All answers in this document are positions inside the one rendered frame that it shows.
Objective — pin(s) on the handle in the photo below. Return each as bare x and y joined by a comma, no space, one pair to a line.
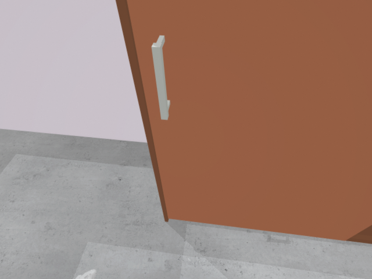
157,54

